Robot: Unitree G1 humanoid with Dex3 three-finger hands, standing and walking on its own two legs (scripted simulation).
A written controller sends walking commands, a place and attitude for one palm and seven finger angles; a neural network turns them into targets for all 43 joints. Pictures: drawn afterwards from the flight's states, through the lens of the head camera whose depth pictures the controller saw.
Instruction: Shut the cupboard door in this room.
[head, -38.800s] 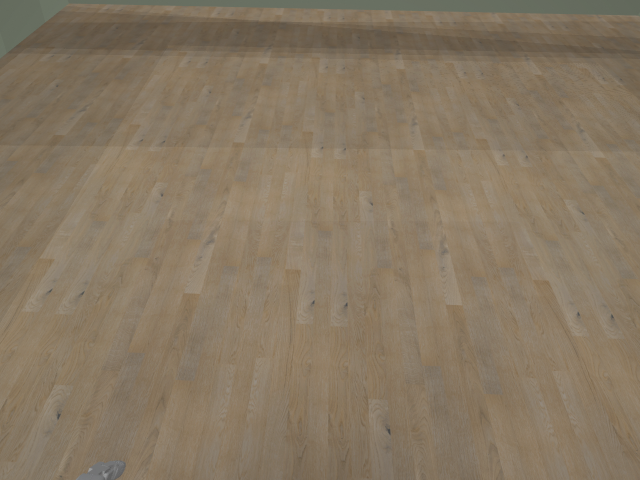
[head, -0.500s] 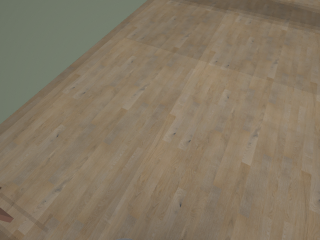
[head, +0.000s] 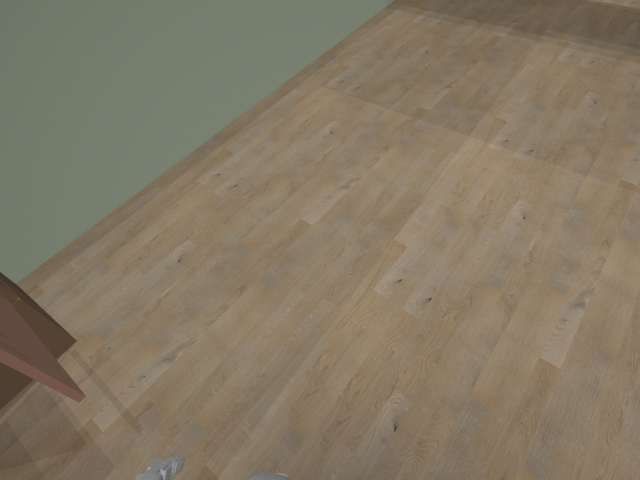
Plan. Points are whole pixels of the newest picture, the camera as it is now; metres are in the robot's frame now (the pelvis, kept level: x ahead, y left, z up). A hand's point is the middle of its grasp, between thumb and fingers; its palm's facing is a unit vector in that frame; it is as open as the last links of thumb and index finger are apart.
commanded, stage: turn or walk to find it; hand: left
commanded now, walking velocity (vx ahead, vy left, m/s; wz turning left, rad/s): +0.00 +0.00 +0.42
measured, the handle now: out of the picture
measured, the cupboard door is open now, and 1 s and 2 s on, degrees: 86 86 86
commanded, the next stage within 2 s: stand and wait in 0.42 s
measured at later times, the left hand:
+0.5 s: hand out of the picture -0.03 +0.25 -0.17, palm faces +0.27 -0.93 -0.26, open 7.4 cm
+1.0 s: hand out of the picture -0.05 +0.19 -0.15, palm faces +0.41 -0.88 -0.25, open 7.3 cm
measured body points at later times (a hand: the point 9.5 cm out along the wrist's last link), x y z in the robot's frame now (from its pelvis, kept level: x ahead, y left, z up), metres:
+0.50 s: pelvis -0.01 +0.02 +0.00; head +0.02 +0.05 +0.45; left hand -0.04 +0.29 -0.15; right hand +0.13 -0.20 -0.13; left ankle -0.04 +0.14 -0.73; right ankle +0.00 -0.11 -0.67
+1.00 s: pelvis -0.02 -0.01 +0.01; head +0.03 +0.00 +0.46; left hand -0.07 +0.23 -0.13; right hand +0.13 -0.23 -0.15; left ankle -0.09 +0.11 -0.68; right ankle +0.03 -0.10 -0.73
